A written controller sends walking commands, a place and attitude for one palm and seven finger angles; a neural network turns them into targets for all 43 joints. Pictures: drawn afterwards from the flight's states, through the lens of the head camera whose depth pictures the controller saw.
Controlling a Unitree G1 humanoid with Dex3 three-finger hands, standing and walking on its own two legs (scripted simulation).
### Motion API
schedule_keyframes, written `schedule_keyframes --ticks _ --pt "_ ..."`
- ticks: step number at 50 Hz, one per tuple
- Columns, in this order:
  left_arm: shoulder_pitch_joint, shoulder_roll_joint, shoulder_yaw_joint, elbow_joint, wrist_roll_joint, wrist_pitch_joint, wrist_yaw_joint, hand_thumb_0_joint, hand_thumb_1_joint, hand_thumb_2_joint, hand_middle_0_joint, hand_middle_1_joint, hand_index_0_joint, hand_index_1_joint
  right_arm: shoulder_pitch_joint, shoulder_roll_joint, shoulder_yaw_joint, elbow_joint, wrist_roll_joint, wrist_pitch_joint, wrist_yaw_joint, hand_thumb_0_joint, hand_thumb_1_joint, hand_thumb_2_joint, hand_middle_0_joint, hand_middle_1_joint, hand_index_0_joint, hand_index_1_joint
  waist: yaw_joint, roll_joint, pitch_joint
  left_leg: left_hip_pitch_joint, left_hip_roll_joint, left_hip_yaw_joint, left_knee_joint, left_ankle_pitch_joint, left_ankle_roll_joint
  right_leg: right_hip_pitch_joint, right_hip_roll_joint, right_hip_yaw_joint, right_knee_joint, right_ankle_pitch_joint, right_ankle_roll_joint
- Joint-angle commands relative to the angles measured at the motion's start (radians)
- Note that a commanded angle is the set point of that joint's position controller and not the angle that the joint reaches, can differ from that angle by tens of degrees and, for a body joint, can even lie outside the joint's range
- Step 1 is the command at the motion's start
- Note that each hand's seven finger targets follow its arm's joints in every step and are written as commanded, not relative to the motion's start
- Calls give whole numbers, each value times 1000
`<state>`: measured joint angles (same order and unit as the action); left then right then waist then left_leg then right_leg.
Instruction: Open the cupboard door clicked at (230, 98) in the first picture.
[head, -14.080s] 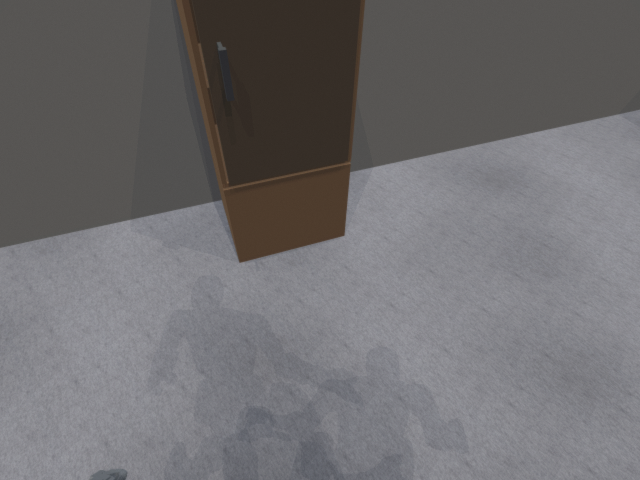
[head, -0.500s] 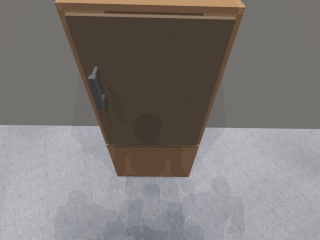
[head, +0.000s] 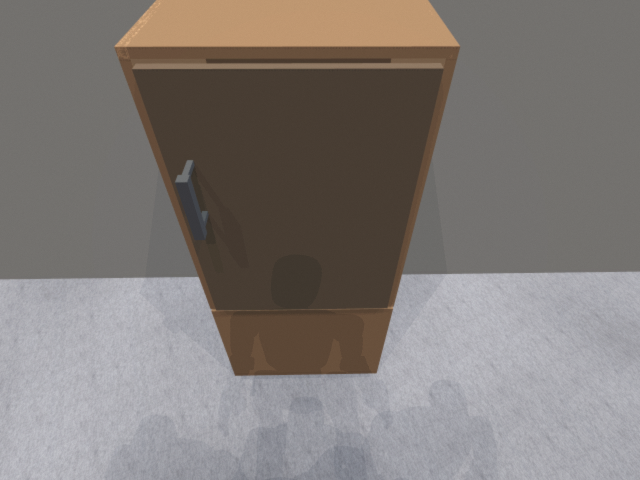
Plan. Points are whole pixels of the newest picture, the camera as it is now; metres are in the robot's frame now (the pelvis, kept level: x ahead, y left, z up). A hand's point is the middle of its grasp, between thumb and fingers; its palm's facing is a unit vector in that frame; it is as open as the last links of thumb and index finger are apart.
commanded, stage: come to a stop and stand still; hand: left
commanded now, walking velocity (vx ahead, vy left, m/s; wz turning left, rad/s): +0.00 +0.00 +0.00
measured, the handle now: (194, 201) +0.53 +0.24 +0.04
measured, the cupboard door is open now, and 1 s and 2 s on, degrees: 0 0 0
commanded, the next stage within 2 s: look again from close up in 0.52 s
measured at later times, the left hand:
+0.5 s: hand out of the picture +0.07 +0.23 -0.17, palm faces -0.03 -0.97 -0.25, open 7.4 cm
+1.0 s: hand out of the picture +0.08 +0.24 -0.16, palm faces -0.03 -0.96 -0.29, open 7.4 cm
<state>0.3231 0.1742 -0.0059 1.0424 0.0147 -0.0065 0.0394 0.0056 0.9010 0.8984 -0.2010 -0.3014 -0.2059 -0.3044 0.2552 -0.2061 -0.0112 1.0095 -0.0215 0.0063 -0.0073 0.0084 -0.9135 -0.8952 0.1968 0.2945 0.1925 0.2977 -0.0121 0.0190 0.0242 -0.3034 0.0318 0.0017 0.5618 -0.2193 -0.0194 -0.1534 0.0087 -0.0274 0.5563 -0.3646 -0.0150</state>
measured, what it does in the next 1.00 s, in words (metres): stands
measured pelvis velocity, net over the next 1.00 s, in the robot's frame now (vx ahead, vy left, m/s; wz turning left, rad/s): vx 0.03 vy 0.02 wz -0.03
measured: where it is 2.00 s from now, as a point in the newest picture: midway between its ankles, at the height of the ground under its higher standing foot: outside the picture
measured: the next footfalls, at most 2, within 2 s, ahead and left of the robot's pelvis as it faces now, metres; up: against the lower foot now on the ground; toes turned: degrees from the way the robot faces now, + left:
none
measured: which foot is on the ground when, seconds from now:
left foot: down 0.00-1.00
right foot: down 0.00-1.00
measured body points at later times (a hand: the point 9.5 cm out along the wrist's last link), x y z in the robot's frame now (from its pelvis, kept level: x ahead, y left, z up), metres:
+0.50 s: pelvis +0.02 +0.02 +0.01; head +0.04 +0.03 +0.45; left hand +0.07 +0.28 -0.15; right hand +0.07 -0.24 -0.14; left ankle +0.05 +0.13 -0.73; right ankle -0.04 -0.11 -0.73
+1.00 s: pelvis +0.03 +0.02 +0.01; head +0.04 +0.03 +0.46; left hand +0.08 +0.29 -0.14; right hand +0.11 -0.25 -0.13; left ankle +0.05 +0.13 -0.73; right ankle -0.04 -0.11 -0.73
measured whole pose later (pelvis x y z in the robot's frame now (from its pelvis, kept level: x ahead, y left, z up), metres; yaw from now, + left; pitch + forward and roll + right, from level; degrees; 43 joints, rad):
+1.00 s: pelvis +0.03 +0.02 +0.01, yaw -2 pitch -1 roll +1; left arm 0.20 0.29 0.00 1.08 0.01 0.00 0.01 0.00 0.90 0.90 -0.20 -0.30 -0.21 -0.30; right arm 0.11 -0.27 0.01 1.09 -0.02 -0.02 -0.01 0.01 -0.91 -0.89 0.20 0.30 0.20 0.30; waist 0.01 -0.03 0.03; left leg -0.22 0.00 0.05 0.42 -0.19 0.01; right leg -0.09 -0.03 0.01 0.41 -0.32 0.02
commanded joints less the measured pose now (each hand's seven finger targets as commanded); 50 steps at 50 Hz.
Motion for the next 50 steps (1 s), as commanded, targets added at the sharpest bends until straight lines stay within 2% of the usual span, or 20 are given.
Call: schedule_keyframes --ticks 1,3,5,12,14,19,28,35,41,48,50 --pt "10 150 27 -72 5 -20 5 0 900 900 -200 -300 -200 -300 5 -88 -7 -55 4 -24 -3 0 -900 -900 200 300 200 300 9 -39 97 9 47 -44 -110 23 46 -144 -87 93 -166 9 -36" --pt "13 152 28 -72 0 -18 3 0 900 900 -200 -300 -200 -300 -1 -97 -7 -49 4 -26 -5 0 -900 -900 200 300 200 300 15 -18 71 21 50 -52 -114 21 49 -132 -85 95 -157 12 -34" --pt "9 154 29 -73 0 -18 2 0 900 900 -200 -300 -200 -300 2 -98 -8 -42 4 -28 -6 0 -900 -900 200 300 200 300 15 -34 52 29 52 -50 -113 40 49 -119 -87 98 -155 35 -32" --pt "-14 174 38 -72 0 -18 -1 0 900 900 -200 -300 -200 -300 -18 -124 -15 -16 7 -42 -12 0 -900 -900 200 300 200 300 25 1 -17 66 71 -60 -114 166 62 -47 -90 84 -124 179 -22" --pt "-22 181 39 -68 -1 -18 -2 0 900 900 -200 -300 -200 -300 -27 -133 -16 -13 8 -42 -13 0 -900 -900 200 300 200 300 22 -5 -34 88 74 -56 -109 186 62 -44 -95 87 -126 204 -20" --pt "-48 201 41 -54 1 -16 -6 0 900 900 -200 -300 -200 -300 -60 -156 -20 -3 8 -42 -13 0 -900 -900 200 300 200 300 21 8 -30 107 79 -59 -127 183 63 -47 -99 88 -139 202 -16" --pt "-84 242 41 -36 3 -20 -12 0 900 900 -200 -300 -200 -300 -121 -200 -22 4 10 -41 -11 0 -900 -900 200 300 200 300 19 -15 -47 150 81 -56 -137 234 62 -35 -115 98 -162 267 -10" --pt "-107 265 39 -29 4 -17 -17 0 900 900 -200 -300 -200 -300 -158 -229 -19 7 9 -41 -10 0 -900 -900 200 300 200 300 19 -9 -54 173 87 -63 -164 227 60 -34 -118 99 -182 245 -5" --pt "-115 274 38 -24 6 -17 -19 0 900 900 -200 -300 -200 -300 -174 -234 -17 12 11 -41 -9 0 -900 -900 200 300 200 300 23 -27 -40 176 88 -63 -180 222 60 -32 -122 97 -202 247 -3" --pt "-117 284 38 -15 3 -19 -20 0 900 900 -200 -300 -200 -300 -174 -245 -16 22 11 -43 -10 0 -900 -900 200 300 200 300 22 -20 -72 200 88 -62 -182 261 54 -14 -128 98 -205 284 -2" --pt "-122 282 36 -12 2 -18 -21 0 900 900 -200 -300 -200 -300 -173 -244 -15 27 11 -42 -10 0 -900 -900 200 300 200 300 22 -22 -50 191 89 -62 -194 230 52 -25 -127 99 -216 258 -1"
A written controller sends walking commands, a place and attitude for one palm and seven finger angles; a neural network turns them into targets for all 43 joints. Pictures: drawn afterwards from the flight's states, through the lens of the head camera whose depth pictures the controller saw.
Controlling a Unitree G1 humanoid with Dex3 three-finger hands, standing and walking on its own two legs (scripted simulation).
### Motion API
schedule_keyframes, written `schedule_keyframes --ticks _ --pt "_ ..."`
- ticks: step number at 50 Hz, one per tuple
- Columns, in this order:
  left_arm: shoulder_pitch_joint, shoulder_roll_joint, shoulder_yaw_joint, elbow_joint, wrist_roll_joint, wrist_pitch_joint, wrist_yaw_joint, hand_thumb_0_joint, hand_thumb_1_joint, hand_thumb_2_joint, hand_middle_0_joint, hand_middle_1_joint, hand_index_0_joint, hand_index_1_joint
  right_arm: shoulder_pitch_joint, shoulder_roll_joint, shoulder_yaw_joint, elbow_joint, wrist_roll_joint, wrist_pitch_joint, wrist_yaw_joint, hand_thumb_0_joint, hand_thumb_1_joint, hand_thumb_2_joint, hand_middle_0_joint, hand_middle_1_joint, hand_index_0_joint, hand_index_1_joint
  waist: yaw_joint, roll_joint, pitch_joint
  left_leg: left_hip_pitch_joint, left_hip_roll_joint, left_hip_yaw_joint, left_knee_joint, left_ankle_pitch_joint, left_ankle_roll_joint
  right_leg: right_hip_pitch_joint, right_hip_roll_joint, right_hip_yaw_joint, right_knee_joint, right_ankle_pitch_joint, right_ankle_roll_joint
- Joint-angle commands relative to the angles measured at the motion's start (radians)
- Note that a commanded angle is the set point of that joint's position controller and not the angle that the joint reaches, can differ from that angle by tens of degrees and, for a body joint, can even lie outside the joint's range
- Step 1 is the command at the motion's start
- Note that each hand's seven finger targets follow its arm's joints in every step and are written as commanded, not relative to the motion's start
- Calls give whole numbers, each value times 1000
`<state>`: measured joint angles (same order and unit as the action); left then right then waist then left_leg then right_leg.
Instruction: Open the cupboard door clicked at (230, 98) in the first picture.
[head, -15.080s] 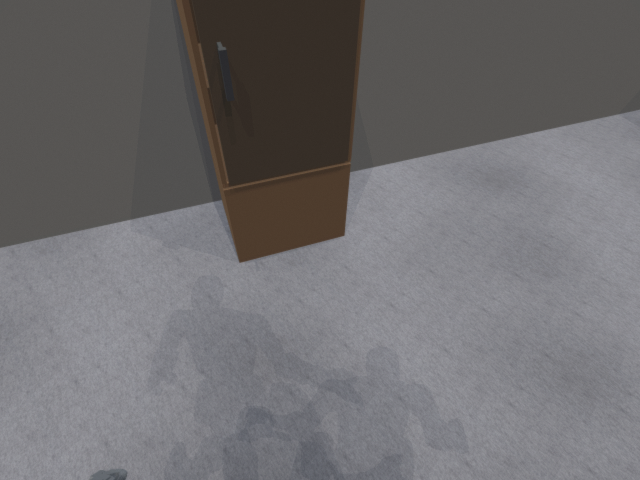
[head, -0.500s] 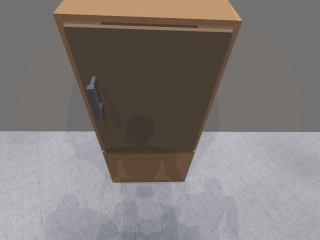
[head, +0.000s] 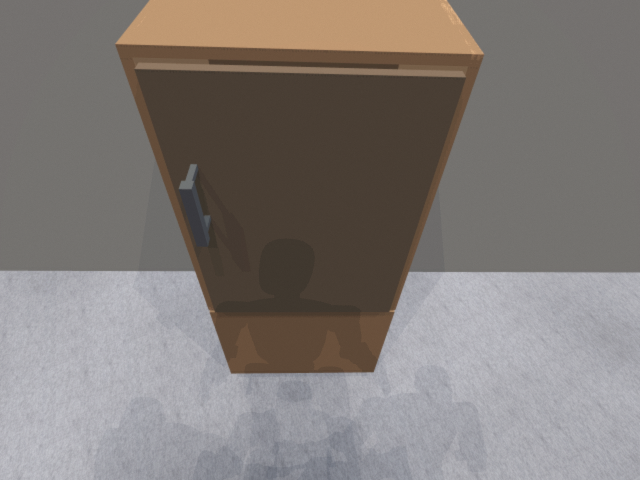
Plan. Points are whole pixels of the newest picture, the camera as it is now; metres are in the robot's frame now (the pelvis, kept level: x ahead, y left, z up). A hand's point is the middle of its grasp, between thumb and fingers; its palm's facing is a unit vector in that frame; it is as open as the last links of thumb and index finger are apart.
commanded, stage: look again from close up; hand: left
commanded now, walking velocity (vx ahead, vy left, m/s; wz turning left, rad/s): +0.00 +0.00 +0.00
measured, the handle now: (198, 206) +0.50 +0.24 +0.03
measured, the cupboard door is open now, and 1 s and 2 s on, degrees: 0 0 0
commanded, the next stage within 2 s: raise the hand with hooked fingers in 0.16 s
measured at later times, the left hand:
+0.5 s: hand (151, 422) +0.18 +0.22 -0.02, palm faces +0.24 -0.97 -0.10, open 7.7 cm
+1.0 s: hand (135, 420) +0.19 +0.24 -0.02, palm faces +0.09 -0.99 -0.04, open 10.5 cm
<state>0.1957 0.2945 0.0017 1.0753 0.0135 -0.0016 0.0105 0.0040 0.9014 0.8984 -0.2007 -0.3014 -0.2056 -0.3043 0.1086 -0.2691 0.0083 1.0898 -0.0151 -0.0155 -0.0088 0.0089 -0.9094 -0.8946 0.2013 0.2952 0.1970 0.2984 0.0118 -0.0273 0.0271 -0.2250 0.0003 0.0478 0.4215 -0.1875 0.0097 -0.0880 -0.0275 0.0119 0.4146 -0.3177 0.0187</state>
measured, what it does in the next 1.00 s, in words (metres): lowers itself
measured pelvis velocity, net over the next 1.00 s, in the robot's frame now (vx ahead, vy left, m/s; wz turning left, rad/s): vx -0.04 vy -0.02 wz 0.02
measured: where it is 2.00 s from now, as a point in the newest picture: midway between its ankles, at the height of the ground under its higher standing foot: outside the picture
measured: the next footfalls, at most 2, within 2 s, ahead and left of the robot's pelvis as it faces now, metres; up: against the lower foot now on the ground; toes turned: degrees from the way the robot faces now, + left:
none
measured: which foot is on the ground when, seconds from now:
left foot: down 0.00-1.00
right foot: down 0.00-1.00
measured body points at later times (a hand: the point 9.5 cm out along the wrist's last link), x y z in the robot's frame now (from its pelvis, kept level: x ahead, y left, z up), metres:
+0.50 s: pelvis -0.03 -0.02 -0.04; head +0.00 -0.02 +0.41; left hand +0.17 +0.27 -0.01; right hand +0.13 -0.27 -0.14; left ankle +0.02 +0.11 -0.74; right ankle -0.06 -0.13 -0.74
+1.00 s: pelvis -0.04 -0.02 -0.07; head +0.01 -0.01 +0.37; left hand +0.17 +0.29 -0.01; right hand +0.12 -0.26 -0.16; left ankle +0.02 +0.11 -0.74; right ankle -0.06 -0.13 -0.74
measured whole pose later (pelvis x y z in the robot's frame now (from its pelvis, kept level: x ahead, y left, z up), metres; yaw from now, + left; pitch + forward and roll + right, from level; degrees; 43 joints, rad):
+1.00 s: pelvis -0.04 -0.02 -0.07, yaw +1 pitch +12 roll -2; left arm 0.25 0.32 0.36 0.18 -0.38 -0.32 -0.40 0.01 0.23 0.62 -0.25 -0.73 -0.25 -0.73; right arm 0.25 -0.21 0.00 0.62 0.03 -0.24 -0.10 0.02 -0.91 -0.89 0.20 0.30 0.20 0.30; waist 0.00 0.03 -0.12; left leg -0.86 0.06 -0.04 1.03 -0.38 -0.02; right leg -0.70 0.03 -0.06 1.03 -0.54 -0.02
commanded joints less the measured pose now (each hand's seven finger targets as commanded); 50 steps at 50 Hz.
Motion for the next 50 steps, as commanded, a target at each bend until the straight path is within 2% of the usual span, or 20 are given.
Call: schedule_keyframes --ticks 1,12,13,14,15,16,17,18,19,21,22,23,25,26,30,32,36,40,46,50 --pt "5 163 29 -45 5 -23 8 0 900 900 -200 -300 -200 -300 -26 -177 -34 -51 5 -20 -8 0 -900 -900 200 300 200 300 0 23 -37 103 119 -109 -56 195 25 -91 -89 60 -77 211 -36" --pt "10 150 29 -28 3 -24 8 0 900 900 -200 -300 -200 -300 -4 -166 -30 -28 4 -20 -11 0 -900 -900 200 300 200 300 0 25 -41 105 118 -106 -68 192 18 -79 -91 60 -89 211 -38" --pt "95 31 5 -20 13 -39 57 0 900 900 -200 -300 -200 -300 56 -102 -29 -80 14 -19 -6 0 -900 -900 200 300 200 300 -26 97 6 78 116 -50 112 278 -7 -127 -106 81 -82 330 -18" --pt "-612 431 383 -1431 -140 -247 59 0 877 890 -202 -315 -202 -315 116 -190 -84 -381 48 -138 -42 0 -900 -900 200 300 200 300 -83 188 -447 324 -12 -64 34 422 7 -87 -1 -60 43 502 -55" --pt "-47 308 298 -1182 -82 -230 64 0 853 880 -203 -330 -203 -330 44 -133 -57 -388 41 -231 -75 0 -900 -900 200 300 200 300 25 333 -419 449 56 -65 27 572 25 -170 23 -70 121 332 -59" --pt "190 65 192 -1079 -148 -141 76 0 830 870 -205 -345 -205 -345 42 -90 -66 -378 45 -245 -73 0 -900 -900 200 300 200 300 -24 289 -311 309 34 -57 33 503 -4 -220 33 -118 141 152 -45" --pt "146 -14 186 -1006 -155 -151 56 0 807 860 -207 -360 -207 -360 94 -78 -78 -368 56 -244 -64 0 -900 -900 200 300 200 300 -62 143 -164 192 39 -54 75 398 4 -293 32 -120 107 160 -33" --pt "86 33 242 -989 -179 -210 29 0 783 850 -208 -375 -208 -375 74 -109 -98 -409 37 -245 -64 0 -900 -900 200 300 200 300 -64 59 -53 46 19 -58 132 235 3 -361 38 -130 99 167 -26" --pt "154 41 290 -884 -195 -281 -8 0 760 840 -210 -390 -210 -390 63 -116 -109 -416 27 -241 -66 0 -900 -900 200 300 200 300 -54 -69 -31 -73 11 -55 186 131 1 -440 43 -139 135 127 -21" --pt "289 -19 310 -726 -227 -444 -117 0 713 820 -213 -420 -213 -420 28 -95 -111 -456 26 -252 -52 0 -900 -900 200 300 200 300 10 -135 -21 -272 -3 -46 310 35 -11 -558 44 -130 278 73 -25" --pt "292 -31 310 -725 -254 -532 -184 0 690 810 -215 -435 -215 -435 14 -98 -113 -475 20 -263 -39 0 -900 -900 200 300 200 300 30 -142 -108 -339 -5 -43 380 7 -16 -612 45 -114 357 46 -26" --pt "289 -13 323 -750 -277 -614 -256 0 667 800 -217 -450 -217 -450 -2 -98 -118 -504 18 -275 -28 0 -900 -900 200 300 200 300 53 -100 -171 -396 -7 -40 441 -20 -18 -646 43 -92 424 21 -32" --pt "225 47 352 -794 -333 -720 -400 0 620 780 -220 -480 -220 -480 -13 -105 -118 -563 30 -305 -14 0 -900 -900 200 300 200 300 50 -14 -281 -480 -10 -38 541 -75 -17 -684 29 -31 495 -42 -36" --pt "219 98 406 -767 -364 -705 -448 0 597 770 -222 -495 -222 -495 -3 -108 -116 -586 41 -306 -13 0 -900 -900 200 300 200 300 62 42 -292 -518 -14 -31 556 -135 -16 -686 20 9 486 -153 -44" --pt "45 183 447 -1015 -451 -574 -490 0 503 730 -228 -555 -228 -555 20 -111 -94 -693 59 -299 -69 0 -900 -900 200 300 200 300 29 -12 -373 -554 -4 -25 624 -196 18 -642 -3 138 393 -282 5" --pt "-31 203 440 -1152 -435 -545 -447 0 457 710 -232 -585 -232 -585 45 -101 -83 -692 56 -297 -87 0 -900 -900 200 300 200 300 15 67 -373 -511 13 -39 618 -193 26 -679 17 118 398 -308 -10" --pt "-95 181 386 -1237 -377 -526 -383 0 363 670 -238 -645 -238 -645 91 -92 -71 -635 44 -299 -115 0 -900 -900 200 300 200 300 -42 59 -332 -461 28 -69 613 -112 35 -700 43 61 435 -108 -14" --pt "-46 182 395 -1141 -376 -467 -403 0 270 630 -245 -705 -245 -705 92 -94 -66 -603 46 -298 -122 0 -900 -900 200 300 200 300 -32 97 -308 -446 26 -74 577 -91 28 -684 45 27 427 -60 -17" --pt "44 212 477 -1059 -415 -378 -421 0 130 570 -255 -795 -255 -795 84 -89 -64 -620 50 -282 -108 0 -900 -900 200 300 200 300 26 68 -368 -394 18 -75 516 5 22 -563 45 3 415 85 -11" --pt "20 185 450 -1092 -410 -405 -401 0 37 530 -262 -855 -262 -855 95 -97 -66 -625 48 -283 -94 0 -900 -900 200 300 200 300 13 90 -359 -348 16 -72 482 0 21 -594 54 -35 416 66 -15"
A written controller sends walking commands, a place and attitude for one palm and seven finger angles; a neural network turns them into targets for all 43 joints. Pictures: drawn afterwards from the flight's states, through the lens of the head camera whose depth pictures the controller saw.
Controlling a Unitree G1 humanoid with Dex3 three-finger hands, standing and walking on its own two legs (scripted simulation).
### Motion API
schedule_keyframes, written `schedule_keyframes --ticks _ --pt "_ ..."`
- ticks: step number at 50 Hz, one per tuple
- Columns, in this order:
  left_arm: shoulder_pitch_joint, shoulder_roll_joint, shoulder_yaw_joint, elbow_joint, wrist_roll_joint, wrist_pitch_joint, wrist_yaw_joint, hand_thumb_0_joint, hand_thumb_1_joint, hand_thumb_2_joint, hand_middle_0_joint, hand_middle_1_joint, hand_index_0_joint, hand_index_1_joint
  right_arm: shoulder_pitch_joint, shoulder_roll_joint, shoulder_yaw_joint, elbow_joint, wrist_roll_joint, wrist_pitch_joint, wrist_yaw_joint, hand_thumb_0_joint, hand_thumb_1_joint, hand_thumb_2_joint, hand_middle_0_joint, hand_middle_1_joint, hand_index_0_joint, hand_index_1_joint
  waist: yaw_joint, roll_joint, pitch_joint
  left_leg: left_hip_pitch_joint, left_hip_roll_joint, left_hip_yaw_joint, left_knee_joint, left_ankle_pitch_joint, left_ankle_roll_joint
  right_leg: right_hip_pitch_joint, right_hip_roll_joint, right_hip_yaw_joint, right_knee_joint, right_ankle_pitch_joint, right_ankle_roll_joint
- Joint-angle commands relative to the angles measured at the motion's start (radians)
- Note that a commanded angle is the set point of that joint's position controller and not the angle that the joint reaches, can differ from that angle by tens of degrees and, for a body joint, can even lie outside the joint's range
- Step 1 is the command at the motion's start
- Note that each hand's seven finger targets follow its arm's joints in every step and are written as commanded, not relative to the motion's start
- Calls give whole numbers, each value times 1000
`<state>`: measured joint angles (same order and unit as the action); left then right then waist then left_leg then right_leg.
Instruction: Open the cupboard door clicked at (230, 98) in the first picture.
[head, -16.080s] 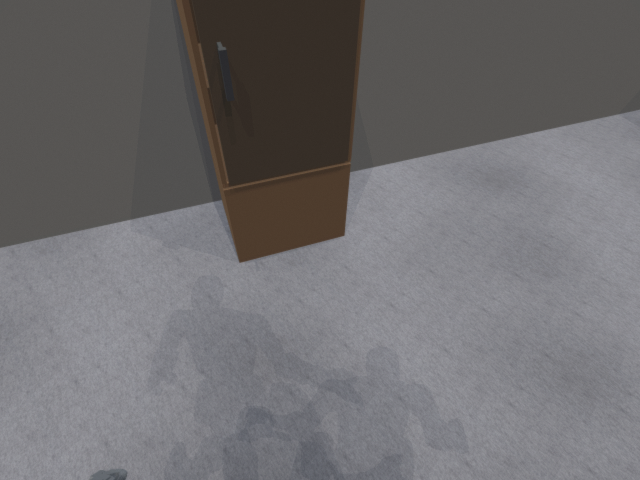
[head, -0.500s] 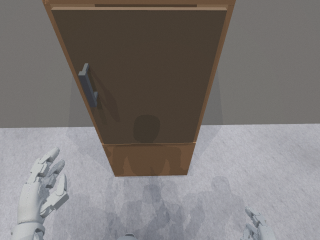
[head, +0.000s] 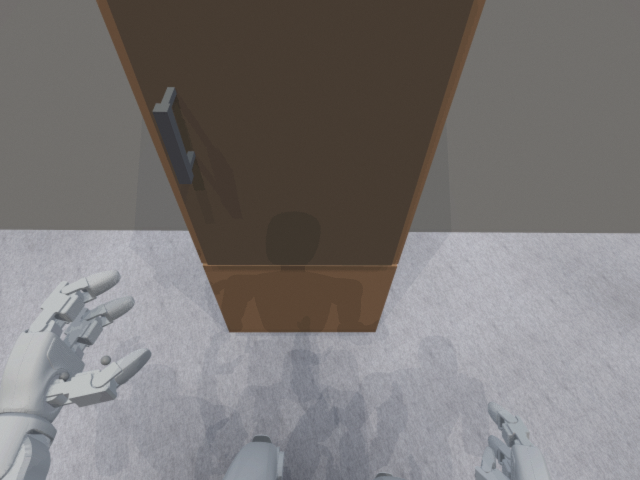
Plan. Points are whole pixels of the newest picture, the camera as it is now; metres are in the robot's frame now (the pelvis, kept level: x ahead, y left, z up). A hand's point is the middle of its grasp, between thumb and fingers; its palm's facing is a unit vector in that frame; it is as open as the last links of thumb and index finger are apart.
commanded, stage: raise the hand with hooked fingers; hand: left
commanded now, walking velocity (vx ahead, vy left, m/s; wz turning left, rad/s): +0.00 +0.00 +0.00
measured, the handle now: (178, 137) +0.54 +0.25 +0.11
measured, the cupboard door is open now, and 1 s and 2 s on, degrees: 0 0 0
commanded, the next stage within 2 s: move the hooked fingers beside the handle in 1.36 s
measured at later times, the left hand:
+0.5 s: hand (62, 324) +0.25 +0.29 +0.10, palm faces +0.10 -0.99 -0.03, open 13.4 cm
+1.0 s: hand (53, 276) +0.29 +0.30 +0.13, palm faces +0.08 -1.00 -0.01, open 14.0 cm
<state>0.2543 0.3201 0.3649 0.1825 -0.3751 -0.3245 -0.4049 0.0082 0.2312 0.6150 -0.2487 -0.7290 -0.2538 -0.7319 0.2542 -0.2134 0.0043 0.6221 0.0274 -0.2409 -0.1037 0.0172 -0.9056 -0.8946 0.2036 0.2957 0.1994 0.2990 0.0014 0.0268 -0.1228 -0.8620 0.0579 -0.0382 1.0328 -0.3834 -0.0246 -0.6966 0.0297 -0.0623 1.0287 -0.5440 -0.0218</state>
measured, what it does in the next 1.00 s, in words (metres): stands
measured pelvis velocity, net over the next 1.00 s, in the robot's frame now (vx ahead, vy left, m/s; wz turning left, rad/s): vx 0.00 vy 0.02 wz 0.01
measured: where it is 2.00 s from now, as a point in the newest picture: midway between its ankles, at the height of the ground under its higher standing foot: outside the picture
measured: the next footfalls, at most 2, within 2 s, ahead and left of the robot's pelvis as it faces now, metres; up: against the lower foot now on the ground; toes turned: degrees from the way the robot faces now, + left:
none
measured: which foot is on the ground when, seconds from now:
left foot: down 0.00-1.00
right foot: down 0.00-1.00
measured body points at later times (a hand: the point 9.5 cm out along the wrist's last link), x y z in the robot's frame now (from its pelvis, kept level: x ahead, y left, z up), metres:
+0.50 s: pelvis +0.00 +0.03 +0.02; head +0.02 +0.04 +0.47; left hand +0.24 +0.34 +0.10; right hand +0.17 -0.21 -0.05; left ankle +0.07 +0.13 -0.67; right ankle -0.02 -0.11 -0.67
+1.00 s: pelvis +0.00 +0.02 +0.04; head +0.02 +0.02 +0.49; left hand +0.28 +0.35 +0.13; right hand +0.15 -0.23 -0.04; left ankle +0.07 +0.13 -0.67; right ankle -0.02 -0.11 -0.67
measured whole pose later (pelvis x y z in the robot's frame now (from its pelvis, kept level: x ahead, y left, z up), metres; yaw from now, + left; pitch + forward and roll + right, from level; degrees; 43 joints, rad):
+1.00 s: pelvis +0.00 +0.02 +0.04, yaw +0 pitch +6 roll -2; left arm -0.07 0.42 0.42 0.39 -0.36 -0.18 -0.44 -0.01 -0.50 0.30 -0.30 -1.20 -0.30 -1.20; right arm 0.29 -0.27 0.04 0.59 0.05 -0.20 -0.12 0.02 -0.91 -0.89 0.20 0.30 0.20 0.30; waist 0.01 0.03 -0.07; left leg -0.62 0.04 -0.02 0.80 -0.29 0.00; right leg -0.45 0.01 -0.05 0.78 -0.43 0.00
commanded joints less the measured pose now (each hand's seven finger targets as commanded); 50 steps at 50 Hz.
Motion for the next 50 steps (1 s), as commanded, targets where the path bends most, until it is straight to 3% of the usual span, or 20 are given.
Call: schedule_keyframes --ticks 1,4,10,16,19,23,33,36,39,42,46,50 --pt "-52 166 85 -205 -21 -88 18 0 13 520 -263 -870 -263 -870 -49 -155 -62 -161 4 -58 4 0 -900 -900 200 300 200 300 25 28 -200 292 -41 10 -133 194 56 12 3 35 -196 283 19" --pt "-76 170 77 -185 -12 -95 27 0 -57 490 -268 -915 -268 -915 -35 -168 -61 -162 7 -56 4 0 -900 -900 200 300 200 300 11 11 -176 295 -40 8 -157 146 55 -12 5 23 -211 217 20" --pt "-143 203 74 -243 2 -85 41 0 -197 430 -278 -1005 -278 -1005 -25 -179 -52 -175 12 -55 -4 0 -900 -900 200 300 200 300 13 79 -204 381 -36 -4 -214 124 52 3 9 4 -229 186 8" --pt "-205 238 100 -198 0 -42 49 0 -337 370 -288 -1095 -288 -1095 -22 -184 -39 -178 14 -37 -8 0 -900 -900 200 300 200 300 14 67 -159 393 -36 -13 -256 100 47 40 17 -3 -261 185 3" --pt "-257 222 71 -195 7 -23 37 0 -407 340 -293 -1140 -293 -1140 -31 -181 -32 -183 18 -33 -8 0 -900 -900 200 300 200 300 9 121 -156 428 -35 -15 -280 86 42 43 17 -7 -275 183 2" --pt "-312 243 79 -145 7 8 24 0 -500 300 -300 -1200 -300 -1200 -33 -187 -25 -189 20 -26 -13 0 -900 -900 200 300 200 300 5 72 -127 428 -36 -21 -306 49 44 54 20 -7 -303 163 3" --pt "-451 295 107 -85 8 48 -7 0 -500 300 -300 -1200 -300 -1200 -38 -186 -14 -184 23 -20 -23 0 -900 -900 200 300 200 300 10 92 -135 482 -42 -16 -339 73 45 106 18 0 -349 186 0" --pt "-483 320 124 -45 3 61 -17 0 -500 300 -300 -1200 -300 -1200 -34 -191 -13 -182 23 -18 -28 0 -900 -900 200 300 200 300 11 56 -123 470 -45 -11 -342 69 48 124 19 8 -368 180 2" --pt "-533 330 121 -53 7 66 -25 0 -500 300 -300 -1200 -300 -1200 -38 -191 -13 -180 26 -19 -29 0 -900 -900 200 300 200 300 11 109 -145 504 -46 -8 -350 86 47 130 14 12 -375 197 1" --pt "-556 359 143 -47 3 68 -27 0 -500 300 -300 -1200 -300 -1200 -33 -192 -14 -176 25 -21 -29 0 -900 -900 200 300 200 300 13 78 -162 514 -48 -2 -349 124 51 159 14 19 -388 231 3" --pt "-515 323 125 31 -6 83 -44 0 -500 300 -300 -1200 -300 -1200 -23 -192 -16 -173 27 -18 -23 0 -900 -900 200 300 200 300 20 39 -123 492 -51 2 -351 141 52 172 15 16 -395 253 2" --pt "-521 332 136 23 -4 81 -47 0 -500 300 -300 -1200 -300 -1200 -21 -194 -21 -179 27 -11 -14 0 -900 -900 200 300 200 300 19 44 -144 495 -54 18 -339 171 53 174 9 24 -389 299 10"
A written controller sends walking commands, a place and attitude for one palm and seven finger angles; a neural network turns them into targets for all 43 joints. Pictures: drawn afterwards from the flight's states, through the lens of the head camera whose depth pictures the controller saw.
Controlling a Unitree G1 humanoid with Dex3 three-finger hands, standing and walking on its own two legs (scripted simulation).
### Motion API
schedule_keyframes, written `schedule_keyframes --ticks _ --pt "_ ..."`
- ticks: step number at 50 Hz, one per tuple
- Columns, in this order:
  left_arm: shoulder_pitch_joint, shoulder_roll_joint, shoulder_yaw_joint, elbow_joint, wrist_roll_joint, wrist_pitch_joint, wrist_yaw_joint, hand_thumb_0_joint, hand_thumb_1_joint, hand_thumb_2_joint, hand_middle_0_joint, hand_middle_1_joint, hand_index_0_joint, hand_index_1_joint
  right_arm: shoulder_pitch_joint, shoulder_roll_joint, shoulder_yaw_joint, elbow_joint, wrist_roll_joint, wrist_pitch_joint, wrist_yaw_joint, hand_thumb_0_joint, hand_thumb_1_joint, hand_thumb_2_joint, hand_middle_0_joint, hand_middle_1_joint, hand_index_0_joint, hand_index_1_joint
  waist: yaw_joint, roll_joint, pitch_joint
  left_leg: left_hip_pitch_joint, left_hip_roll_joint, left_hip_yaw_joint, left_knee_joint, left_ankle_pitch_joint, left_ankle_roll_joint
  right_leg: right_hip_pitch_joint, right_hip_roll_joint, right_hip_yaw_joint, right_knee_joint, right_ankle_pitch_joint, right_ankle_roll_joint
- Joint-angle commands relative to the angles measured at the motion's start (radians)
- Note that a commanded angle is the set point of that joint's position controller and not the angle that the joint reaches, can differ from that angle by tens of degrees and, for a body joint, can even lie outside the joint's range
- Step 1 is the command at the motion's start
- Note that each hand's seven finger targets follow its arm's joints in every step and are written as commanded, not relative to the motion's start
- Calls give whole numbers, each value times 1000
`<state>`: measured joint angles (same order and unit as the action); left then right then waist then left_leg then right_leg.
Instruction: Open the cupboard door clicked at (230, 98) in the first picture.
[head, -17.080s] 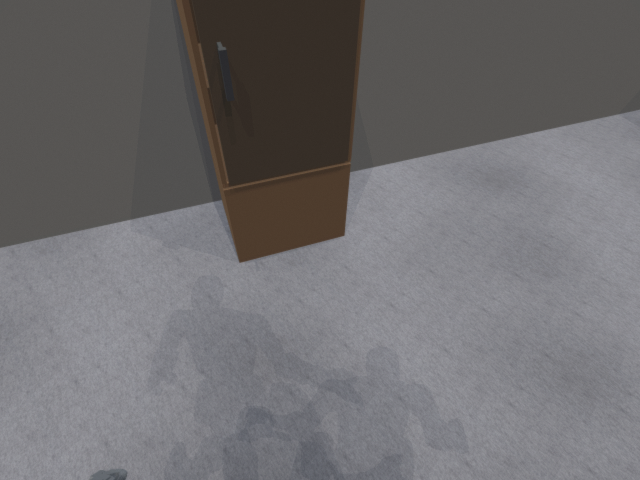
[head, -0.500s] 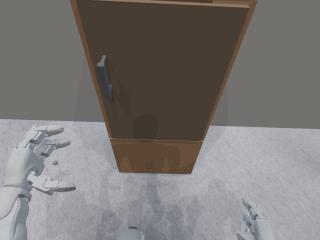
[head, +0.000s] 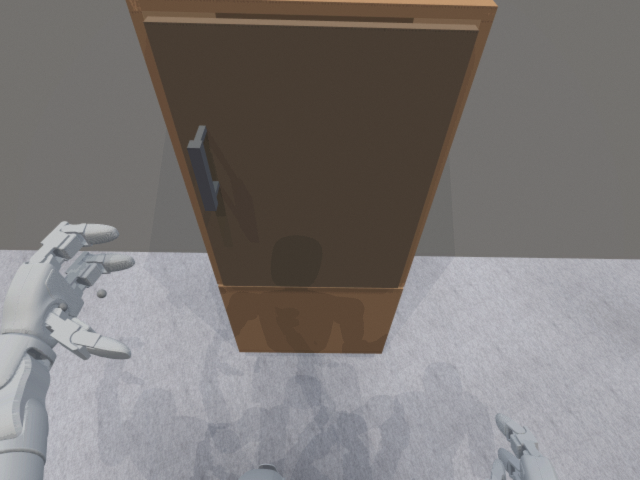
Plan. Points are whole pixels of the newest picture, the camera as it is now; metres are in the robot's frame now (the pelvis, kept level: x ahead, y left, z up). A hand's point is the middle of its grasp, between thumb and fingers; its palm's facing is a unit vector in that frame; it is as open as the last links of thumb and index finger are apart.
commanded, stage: raise the hand with hooked fingers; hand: left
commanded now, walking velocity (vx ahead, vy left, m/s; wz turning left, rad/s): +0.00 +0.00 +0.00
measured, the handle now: (206, 169) +0.55 +0.23 +0.07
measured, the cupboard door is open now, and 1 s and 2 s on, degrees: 0 0 0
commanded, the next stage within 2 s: move the hooked fingers beside the handle in 0.36 s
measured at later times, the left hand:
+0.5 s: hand (112, 295) +0.29 +0.27 +0.09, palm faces +0.09 -1.00 +0.00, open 14.0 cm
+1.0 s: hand (126, 252) +0.36 +0.28 +0.08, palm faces +0.08 -1.00 +0.02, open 14.0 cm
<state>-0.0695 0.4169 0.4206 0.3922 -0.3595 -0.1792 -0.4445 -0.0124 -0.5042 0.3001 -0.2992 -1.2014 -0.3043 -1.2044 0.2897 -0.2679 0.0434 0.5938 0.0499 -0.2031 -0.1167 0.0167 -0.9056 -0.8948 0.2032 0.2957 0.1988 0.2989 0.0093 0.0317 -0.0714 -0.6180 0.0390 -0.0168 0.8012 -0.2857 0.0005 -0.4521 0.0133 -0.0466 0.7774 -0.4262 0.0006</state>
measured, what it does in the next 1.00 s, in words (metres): stands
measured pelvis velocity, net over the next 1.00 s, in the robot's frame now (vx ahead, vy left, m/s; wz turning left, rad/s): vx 0.00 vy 0.00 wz -0.01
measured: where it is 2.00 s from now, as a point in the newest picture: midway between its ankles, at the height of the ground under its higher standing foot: outside the picture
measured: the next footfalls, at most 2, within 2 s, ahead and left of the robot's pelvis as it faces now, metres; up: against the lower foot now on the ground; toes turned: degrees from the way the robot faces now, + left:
none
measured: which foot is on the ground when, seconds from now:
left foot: down 0.00-1.00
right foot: down 0.00-1.00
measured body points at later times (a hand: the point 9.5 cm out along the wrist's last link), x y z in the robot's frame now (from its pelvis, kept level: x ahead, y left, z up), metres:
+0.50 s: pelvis +0.00 -0.01 +0.00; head +0.03 -0.01 +0.45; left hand +0.28 +0.32 +0.09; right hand +0.16 -0.25 -0.08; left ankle +0.07 +0.12 -0.70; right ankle -0.02 -0.12 -0.70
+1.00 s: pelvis +0.00 +0.00 -0.01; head +0.05 +0.01 +0.44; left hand +0.35 +0.33 +0.08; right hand +0.12 -0.26 -0.10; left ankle +0.07 +0.12 -0.70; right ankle -0.02 -0.12 -0.70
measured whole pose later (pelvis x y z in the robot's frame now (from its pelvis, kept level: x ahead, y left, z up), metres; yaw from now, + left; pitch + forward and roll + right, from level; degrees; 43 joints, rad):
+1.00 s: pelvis +0.00 +0.00 -0.01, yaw -1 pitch +9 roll -2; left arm -0.35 0.47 0.45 0.70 -0.30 -0.23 -0.44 -0.01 -0.51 0.30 -0.30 -1.20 -0.30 -1.20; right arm 0.31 -0.27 0.04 0.61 0.04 -0.13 -0.11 0.02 -0.91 -0.89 0.20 0.30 0.20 0.30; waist -0.02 0.02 -0.08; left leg -0.72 0.05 -0.01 0.86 -0.31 0.00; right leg -0.55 0.02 -0.04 0.84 -0.45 0.00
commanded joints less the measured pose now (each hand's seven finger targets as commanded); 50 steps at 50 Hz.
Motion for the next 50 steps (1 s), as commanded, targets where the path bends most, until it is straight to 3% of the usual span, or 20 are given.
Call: schedule_keyframes --ticks 1,7,9,15,21,23,28,31,32,36,40,42,44,48,50 --pt "-204 242 85 -205 -23 -74 -3 0 -500 300 -300 -1200 -300 -1200 -56 -140 -62 -152 4 -50 -1 0 -900 -900 200 300 200 300 14 30 -197 246 -37 -3 -101 84 30 -57 27 14 -136 189 -15" --pt "-232 262 101 -231 -12 -105 14 0 -500 300 -300 -1200 -300 -1200 -59 -137 -62 -148 0 -44 1 0 -900 -900 200 300 200 300 14 74 -226 261 -35 2 -94 96 29 -59 26 21 -124 206 -13" --pt "-223 239 84 -206 -12 -105 12 0 -500 300 -300 -1200 -300 -1200 -59 -136 -61 -145 3 -40 0 0 -900 -900 200 300 200 300 6 43 -203 253 -34 -1 -98 77 29 -72 27 18 -129 190 -11" --pt "-242 242 78 -207 -10 -96 4 0 -500 300 -300 -1200 -300 -1200 -64 -135 -59 -146 4 -34 -5 0 -900 -900 200 300 200 300 6 69 -204 259 -34 -2 -101 74 30 -75 25 19 -131 190 -11" --pt "-229 242 85 -188 -23 -92 2 0 -500 300 -300 -1200 -300 -1200 -64 -136 -58 -152 4 -33 -5 0 -900 -900 200 300 200 300 7 15 -199 228 -36 1 -92 64 33 -62 26 30 -135 179 -7" --pt "-238 238 78 -196 -16 -95 2 0 -500 300 -300 -1200 -300 -1200 -68 -134 -57 -150 5 -33 -4 0 -900 -900 200 300 200 300 7 49 -209 246 -34 1 -91 73 31 -71 23 30 -131 192 -8" --pt "-387 281 93 -112 -4 -99 3 0 -500 300 -300 -1200 -300 -1200 -57 -143 -55 -122 3 -23 -14 0 -900 -900 200 300 200 300 -22 27 -180 212 -32 -3 -79 30 30 -106 21 39 -134 144 -6" --pt "-421 298 92 -92 -1 -113 -12 0 -500 300 -300 -1200 -300 -1200 -47 -145 -58 -118 2 -22 -17 0 -900 -900 200 300 200 300 -13 52 -233 228 -33 -2 -65 65 33 -86 22 44 -120 177 -11" --pt "-413 284 81 -86 3 -113 -18 0 -500 300 -300 -1200 -300 -1200 -49 -141 -57 -122 1 -22 -14 0 -900 -900 200 300 200 300 -5 85 -257 238 -35 2 -62 84 31 -79 19 45 -113 203 -13" --pt "-483 289 68 -14 7 -111 -25 0 -500 300 -300 -1200 -300 -1200 -31 -148 -58 -113 2 -11 -15 0 -900 -900 200 300 200 300 -21 42 -229 216 -31 -6 -57 67 33 -112 26 33 -106 181 -14" --pt "-506 307 81 25 23 -105 -14 0 -500 300 -300 -1200 -300 -1200 -20 -151 -62 -115 1 1 -5 0 -900 -900 200 300 200 300 -11 81 -256 232 -28 -14 -62 77 28 -128 28 19 -92 186 -19" --pt "-506 327 98 55 26 -105 -7 0 -500 300 -300 -1200 -300 -1200 -12 -156 -63 -118 -1 8 -2 0 -900 -900 200 300 200 300 -13 33 -264 205 -27 -8 -54 76 31 -120 29 23 -89 189 -15" --pt "-554 351 116 96 32 -110 -2 0 -500 300 -300 -1200 -300 -1200 0 -158 -64 -110 -3 20 -1 0 -900 -900 200 300 200 300 -19 30 -257 185 -27 -8 -50 65 30 -126 29 25 -85 178 -14" --pt "-631 321 70 77 47 -138 0 0 -500 300 -300 -1200 -300 -1200 12 -155 -67 -112 -2 30 1 0 -900 -900 200 300 200 300 -29 102 -299 234 -23 -14 -45 73 28 -158 35 18 -70 171 -20" --pt "-655 340 81 105 55 -145 6 0 -500 300 -300 -1200 -300 -1200 26 -161 -70 -101 -3 38 0 0 -900 -900 200 300 200 300 -34 101 -298 245 -17 -26 -47 71 25 -181 39 10 -66 157 -24"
